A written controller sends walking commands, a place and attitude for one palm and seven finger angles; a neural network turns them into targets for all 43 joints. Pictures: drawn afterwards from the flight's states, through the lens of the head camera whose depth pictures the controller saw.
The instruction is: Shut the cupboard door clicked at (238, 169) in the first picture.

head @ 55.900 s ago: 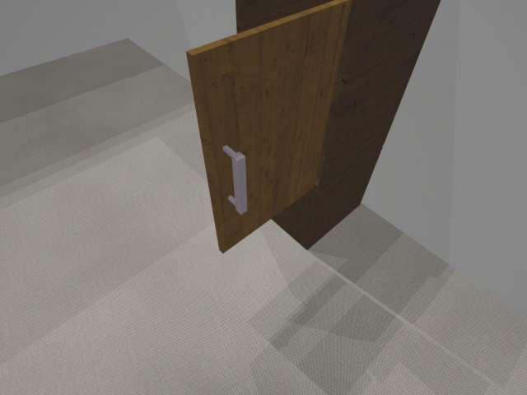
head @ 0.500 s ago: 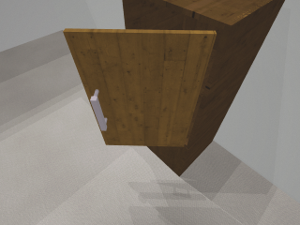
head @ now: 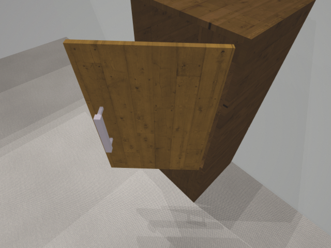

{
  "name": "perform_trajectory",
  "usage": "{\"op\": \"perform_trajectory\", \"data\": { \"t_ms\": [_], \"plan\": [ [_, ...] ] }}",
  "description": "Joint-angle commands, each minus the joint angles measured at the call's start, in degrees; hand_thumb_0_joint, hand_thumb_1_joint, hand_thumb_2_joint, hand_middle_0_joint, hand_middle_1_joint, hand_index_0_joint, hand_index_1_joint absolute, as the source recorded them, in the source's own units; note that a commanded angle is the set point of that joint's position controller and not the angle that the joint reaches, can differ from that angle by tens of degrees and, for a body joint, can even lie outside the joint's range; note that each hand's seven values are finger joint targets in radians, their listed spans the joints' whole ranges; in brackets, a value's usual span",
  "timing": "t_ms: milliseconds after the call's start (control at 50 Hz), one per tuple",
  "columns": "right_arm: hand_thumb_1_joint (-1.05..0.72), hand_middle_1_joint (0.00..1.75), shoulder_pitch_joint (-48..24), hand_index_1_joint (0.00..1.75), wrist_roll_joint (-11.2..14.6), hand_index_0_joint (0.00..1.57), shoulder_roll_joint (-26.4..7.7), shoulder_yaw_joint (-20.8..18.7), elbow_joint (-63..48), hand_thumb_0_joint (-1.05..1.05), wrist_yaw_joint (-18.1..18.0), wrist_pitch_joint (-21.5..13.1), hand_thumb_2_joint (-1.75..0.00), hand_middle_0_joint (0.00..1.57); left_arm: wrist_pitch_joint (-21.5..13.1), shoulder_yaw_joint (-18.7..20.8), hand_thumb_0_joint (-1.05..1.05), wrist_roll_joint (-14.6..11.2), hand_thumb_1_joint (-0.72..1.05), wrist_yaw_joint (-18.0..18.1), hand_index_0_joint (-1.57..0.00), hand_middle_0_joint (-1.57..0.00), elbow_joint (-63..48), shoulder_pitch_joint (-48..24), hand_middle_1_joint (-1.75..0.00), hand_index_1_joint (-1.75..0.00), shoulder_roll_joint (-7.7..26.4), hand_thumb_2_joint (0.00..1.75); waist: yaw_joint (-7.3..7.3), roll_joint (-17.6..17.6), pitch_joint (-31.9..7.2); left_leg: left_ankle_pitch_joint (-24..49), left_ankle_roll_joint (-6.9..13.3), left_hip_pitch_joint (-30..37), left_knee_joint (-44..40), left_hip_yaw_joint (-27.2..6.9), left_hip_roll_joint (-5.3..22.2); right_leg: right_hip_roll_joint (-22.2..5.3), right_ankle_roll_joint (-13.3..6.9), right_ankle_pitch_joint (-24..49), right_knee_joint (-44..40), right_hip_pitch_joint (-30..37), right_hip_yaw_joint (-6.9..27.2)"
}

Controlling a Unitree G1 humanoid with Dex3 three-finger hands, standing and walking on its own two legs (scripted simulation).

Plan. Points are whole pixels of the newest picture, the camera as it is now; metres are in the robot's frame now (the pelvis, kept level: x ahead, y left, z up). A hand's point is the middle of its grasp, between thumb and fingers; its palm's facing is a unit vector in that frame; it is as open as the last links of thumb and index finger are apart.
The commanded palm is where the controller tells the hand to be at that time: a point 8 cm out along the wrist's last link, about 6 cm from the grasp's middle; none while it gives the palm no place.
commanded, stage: raise the hand and make a fist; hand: left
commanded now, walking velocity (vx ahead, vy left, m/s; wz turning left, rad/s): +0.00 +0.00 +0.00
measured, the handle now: (105, 130) +0.47 +0.23 -0.05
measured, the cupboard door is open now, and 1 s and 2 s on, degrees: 44 44 44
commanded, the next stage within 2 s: bring the fist close to the handle in 1.96 s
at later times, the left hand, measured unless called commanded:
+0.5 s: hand out of the picture +0.11 +0.19 -0.09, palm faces +0.10 -0.99 -0.01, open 6.0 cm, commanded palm +0.11 +0.24 -0.07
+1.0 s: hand (83, 241) +0.15 +0.20 -0.06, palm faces +0.03 -1.00 -0.02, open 3.7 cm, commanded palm +0.12 +0.25 -0.06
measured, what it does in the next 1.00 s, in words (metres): lowers itself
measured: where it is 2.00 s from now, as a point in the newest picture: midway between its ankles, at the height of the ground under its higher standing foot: outside the picture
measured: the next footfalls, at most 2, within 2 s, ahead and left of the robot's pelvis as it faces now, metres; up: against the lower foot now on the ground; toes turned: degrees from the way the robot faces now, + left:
none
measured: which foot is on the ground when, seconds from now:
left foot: down 0.00-1.00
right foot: down 0.00-1.00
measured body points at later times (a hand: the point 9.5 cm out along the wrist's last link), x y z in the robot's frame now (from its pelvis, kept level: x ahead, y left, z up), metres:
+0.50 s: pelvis -0.07 -0.03 -0.12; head -0.01 -0.01 +0.32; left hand +0.10 +0.24 -0.09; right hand +0.19 -0.25 -0.16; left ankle -0.03 +0.11 -0.74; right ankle -0.01 -0.11 -0.74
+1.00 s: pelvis -0.06 +0.01 -0.11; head +0.01 +0.03 +0.34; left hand +0.14 +0.26 -0.06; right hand +0.12 -0.23 -0.18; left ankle -0.03 +0.11 -0.74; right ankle -0.01 -0.11 -0.74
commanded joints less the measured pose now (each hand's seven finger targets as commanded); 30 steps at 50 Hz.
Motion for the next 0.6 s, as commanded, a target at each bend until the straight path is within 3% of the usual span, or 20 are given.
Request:
{"op": "perform_trajectory", "data": {
  "t_ms": [0, 20, 40, 60, 80, 100, 120, 140, 160, 200, 220, 240, 260, 280, 300, 320, 380, 420, 500, 580],
  "plan": [
    [-0.9, 0.3, 2.44, 0.3, 0.01, 0.2, -7.56, -1.46, -1.91, 0.0, -0.24, -0.48, -0.9, 0.2, -0.77, 1.81, 0.0, -0.15, 0.9, 0.34, -0.2, -0.2, -2.04, 2.26, -0.3, -0.3, 8.09, 0.9, 0.31, 0.22, -1.87, 12.45, 1.08, 0.32, -3.62, -5.21, 5.95, -6.32, -1.82, 16.59, -3.74, 0.46, 5.49],
    [-0.9, 0.3, -0.34, 0.3, 0.72, 0.2, -7.5, -1.98, -5.76, 0.0, 0.02, -0.57, -0.9, 0.2, -1.19, 1.83, 0.0, 0.11, 0.9, 2.79, -0.2, -0.2, -0.01, 8.81, -0.3, -0.3, 6.21, 0.9, 1.68, -0.91, -2.3, 15.96, -0.56, -2.84, 8.62, -2.51, 6.97, -9.88, 0.11, 36.88, -2.32, 1.11, 7.44],
    [-0.9, 0.3, 6.78, 0.3, 0.2, 0.2, -18.42, -5.21, -20.8, 0.0, -6.34, -10.94, -0.9, 0.2, -18.29, 33.04, 0.0, -6.64, 0.9, 2.91, -0.2, -0.2, -89.84, -42.84, -0.3, -0.3, 46.25, 0.9, -4.86, 0.27, -23.12, 30.03, 1.33, 15.77, 14.13, -4.64, 4.2, -4.5, -0.57, 31.01, 11.32, 2.28, 1.99],
    [-0.9, 0.3, 0.07, 0.3, 4.62, 0.2, -11.36, -1.99, -21.36, 0.0, -6.92, -14.75, -0.9, 0.2, -12.42, 4.01, 0.0, -6.82, 0.9, 2.89, -0.22, -0.22, -66.38, 1.61, -0.32, -0.32, 9.08, 0.9, -1.81, 23.69, -30.95, 39.08, 0.02, 17.58, 11.22, -8.02, 2.82, -0.26, 0.05, 17.36, 21.74, -6.72, -3.37],
    [-0.9, 0.3, -1.76, 0.3, 3.24, 0.2, -9.32, -1.58, -24.22, 0.0, -5.23, -17.16, -0.9, 0.2, -4.93, 1.75, 0.0, -11.81, 0.9, 2.81, -0.24, -0.24, -67.87, 16.65, -0.34, -0.34, -4.23, 0.9, 0.88, 24.05, -26.64, 47.61, -1.59, 14.38, 8.23, -8.03, 3.24, -0.07, -0.13, 3.17, 23.02, -10.1, -5.73],
    [-0.9, 0.3, 0.71, 0.3, 2.91, 0.2, -8.44, -3.05, -23.76, 0.0, -2.88, -18.68, -0.9, 0.2, -6.51, 2.5, 0.0, -9.69, 0.9, 2.64, -0.25, -0.25, -65.83, 6.0, -0.36, -0.36, -1.14, 0.9, -2.58, 9.95, -12.35, 39.72, -1.73, 2.22, 6.78, -7.52, 3.64, -0.44, 0.15, 1.53, 16.03, -16.25, -4.63],
    [-0.9, 0.3, 1.51, 0.3, 1.94, 0.2, -9.53, -5.21, -25.19, 0.0, -2.05, -19.21, -0.9, 0.2, -8.16, 4.21, 0.0, -10.63, 0.9, 1.06, -0.27, -0.27, -60.63, 9.5, -0.38, -0.38, -2.95, 0.9, -1.5, 4.69, -4.76, 27.56, -2.17, -7.37, 10.01, -7.42, 2.35, -0.27, -0.15, 3.74, 11.75, -17.45, -5.5],
    [-0.9, 0.3, 0.67, 0.3, 1.46, 0.2, -10.17, -5.61, -26.43, 0.0, -1.44, -19.15, -0.9, 0.2, -11.1, 7.28, 0.0, -10.92, 0.9, -0.62, -0.29, -0.29, -54.66, 12.98, -0.4, -0.4, -0.59, 0.9, -1.54, -2.93, 0.3, 14.36, -2.01, -16.65, 13.1, -7.16, 0.78, -0.62, -0.36, 5.21, 10.67, -19.71, -5.89],
    [-0.9, 0.3, -0.14, 0.3, 1.1, 0.2, -10.03, -5.84, -27.5, 0.0, -1.03, -19.03, -0.9, 0.2, -15.7, 9.33, 0.0, -12.14, 0.9, -3.23, -0.31, -0.31, -49.58, 17.39, -0.42, -0.42, -1.03, 0.9, -1.18, -13.14, 1.01, 8.16, -1.17, -22.6, 16.88, -6.49, -0.51, -0.79, -0.11, 4.93, 11.96, -22.75, -5.32],
    [-0.9, 0.3, -0.73, 0.3, 0.72, 0.2, -9.71, -6.39, -29.92, 0.0, 0.36, -18.9, -0.9, 0.2, -25.98, 11.31, 0.0, -14.33, 0.9, -10.96, -0.35, -0.35, -46.46, 25.71, -0.46, -0.46, -2.63, 0.9, 2.1, -15.3, -6.43, 11.05, -1.67, -28.13, 24.52, -4.85, -1.84, -1.39, -0.19, 16.87, 21.2, -23.06, -3.53],
    [-0.9, 0.3, -1.44, 0.3, 0.4, 0.2, -9.36, -6.87, -31.04, 0.0, 0.85, -18.91, -0.9, 0.2, -31.32, 12.39, 0.0, -15.24, 0.9, -14.87, -0.36, -0.36, -46.92, 26.61, -0.48, -0.48, -2.09, 0.9, 3.37, -15.93, -10.82, 9.19, -1.95, -31.77, 27.79, -4.18, -2.31, -1.44, 0.12, 17.81, 25.34, -23.7, -2.41],
    [-0.9, 0.3, -2.39, 0.3, 0.55, 0.2, -9.38, -7.05, -32.39, 0.0, 1.25, -19.0, -0.9, 0.2, -36.07, 13.55, 0.0, -16.13, 0.9, -18.73, -0.38, -0.38, -47.5, 24.24, -0.5, -0.5, -0.14, 0.9, 3.52, -12.97, -12.92, 5.27, -2.2, -35.86, 30.63, -3.67, -2.81, -1.59, -0.06, 12.34, 27.83, -26.15, -0.62],
    [-0.9, 0.3, -3.24, 0.3, 0.63, 0.2, -9.78, -7.01, -33.91, 0.0, 1.41, -19.33, -0.9, 0.2, -40.39, 15.11, 0.0, -16.73, 0.9, -22.53, -0.4, -0.4, -49.43, 20.27, -0.52, -0.52, 3.06, 0.9, 3.25, -8.76, -14.92, 2.75, -2.04, -39.14, 34.2, -3.47, -3.0, -1.99, -0.37, 8.85, 30.03, -28.21, 1.98],
    [-0.9, 0.3, -2.84, 0.3, 0.83, 0.2, -9.87, -7.2, -35.08, 0.0, 1.44, -18.92, -0.9, 0.2, -41.6, 19.15, 0.0, -17.29, 0.9, -24.59, -0.42, -0.42, -49.41, 19.17, -0.54, -0.54, 7.39, 0.9, 4.39, -2.99, -16.6, 2.34, -1.72, -41.09, 36.72, -3.03, -2.87, -2.44, -1.06, 7.54, 31.58, -28.37, 4.55],
    [-0.9, 0.3, -4.15, 0.3, 1.19, 0.2, -10.16, -6.95, -37.83, 0.0, 1.28, -18.59, -0.9, 0.2, -40.87, 19.72, 0.0, -18.45, 0.9, -25.98, -0.44, -0.44, -52.49, 17.86, -0.56, -0.56, 8.5, 0.9, 5.12, -0.34, -21.12, 0.16, -1.1, -42.68, 38.02, -2.04, -3.19, -2.63, -0.95, 2.13, 31.67, -27.78, 6.22],
    [-0.9, 0.3, -5.02, 0.3, 1.8, 0.2, -9.82, -6.83, -40.06, 0.0, 0.82, -18.29, -0.9, 0.2, -39.16, 19.94, 0.0, -19.73, 0.9, -26.44, -0.46, -0.46, -54.66, 16.0, -0.58, -0.58, 8.67, 0.9, 5.03, -0.25, -21.97, -2.79, -0.69, -44.32, 39.14, -1.52, -3.23, -2.72, -0.72, -4.7, 30.35, -28.49, 7.92],
    [-0.9, 0.3, -4.3, 0.3, 2.5, 0.2, -9.79, -5.98, -43.24, 0.0, -0.76, -17.66, -0.9, 0.2, -35.56, 20.21, 0.0, -22.43, 0.9, -24.85, -0.51, -0.51, -66.59, 5.83, -0.64, -0.64, 10.98, 0.9, 2.77, 0.75, -22.82, -9.47, 0.41, -47.43, 41.89, -2.56, -2.14, -2.11, -0.23, -21.43, 26.64, -32.02, 10.68],
    [-0.9, 0.3, -3.67, 0.3, 2.67, 0.2, -9.67, -5.44, -44.01, 0.0, -1.82, -17.69, -0.9, 0.2, -35.06, 17.0, 0.0, -21.6, 0.9, -22.91, -0.55, -0.55, -73.85, 1.91, -0.68, -0.68, 9.97, 0.9, 1.04, 1.67, -22.48, -12.06, 1.18, -46.8, 42.6, -3.16, -1.43, -1.95, -0.14, -27.44, 24.8, -34.14, 10.78],
    [-0.9, 0.3, -1.54, 0.3, 2.52, 0.2, -10.51, -4.19, -42.72, 0.0, -3.8, -18.0, -0.9, 0.2, -32.63, 11.45, 0.0, -19.06, 0.9, -21.23, -0.62, -0.62, -78.01, -1.09, -0.76, -0.76, 9.09, 0.9, -2.05, 2.83, -20.76, -15.02, 1.85, -45.86, 42.19, -4.89, -0.59, -0.44, -0.54, -28.44, 25.96, -38.98, 7.46],
    [-0.9, 0.3, -1.37, 0.3, 3.0, 0.2, -10.23, -3.61, -41.72, 0.0, -4.29, -17.34, -0.9, 0.2, -25.76, 13.66, 0.0, -19.11, 0.9, -21.61, -0.69, -0.69, -70.33, 5.34, -0.84, -0.84, 9.89, 0.9, -0.51, 1.46, -20.04, -14.14, 1.55, -47.83, 40.99, -5.61, -0.73, -0.21, -0.4, -27.09, 25.86, -36.83, 5.88]
  ]
}}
